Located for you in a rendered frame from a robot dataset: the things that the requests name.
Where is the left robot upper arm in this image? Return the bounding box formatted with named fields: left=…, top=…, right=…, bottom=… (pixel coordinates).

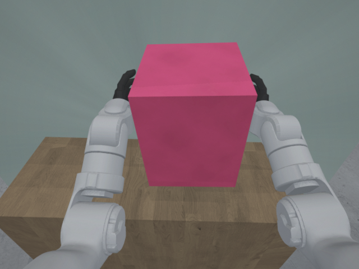
left=23, top=201, right=126, bottom=269

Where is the left robot hand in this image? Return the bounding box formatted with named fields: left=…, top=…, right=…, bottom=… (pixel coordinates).
left=113, top=69, right=136, bottom=102

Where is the right robot upper arm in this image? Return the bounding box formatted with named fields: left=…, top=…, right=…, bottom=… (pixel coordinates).
left=276, top=192, right=359, bottom=269

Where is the right robot forearm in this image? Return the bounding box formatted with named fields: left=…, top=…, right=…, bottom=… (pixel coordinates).
left=249, top=100, right=351, bottom=234

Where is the pedestal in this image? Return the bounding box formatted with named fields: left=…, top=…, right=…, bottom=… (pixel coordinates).
left=0, top=137, right=296, bottom=269

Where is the left robot forearm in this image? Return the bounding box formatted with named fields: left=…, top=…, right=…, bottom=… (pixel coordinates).
left=61, top=98, right=134, bottom=244

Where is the right robot hand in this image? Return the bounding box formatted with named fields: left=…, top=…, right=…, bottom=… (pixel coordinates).
left=250, top=74, right=269, bottom=102

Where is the carton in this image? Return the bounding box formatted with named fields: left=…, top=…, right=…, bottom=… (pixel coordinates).
left=128, top=42, right=257, bottom=187

